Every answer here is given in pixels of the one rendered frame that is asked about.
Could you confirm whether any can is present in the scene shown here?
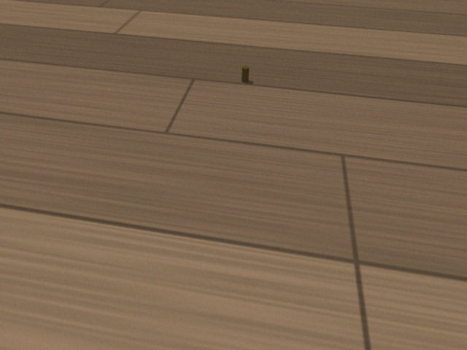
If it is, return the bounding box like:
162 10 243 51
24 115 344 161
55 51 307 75
242 66 249 83

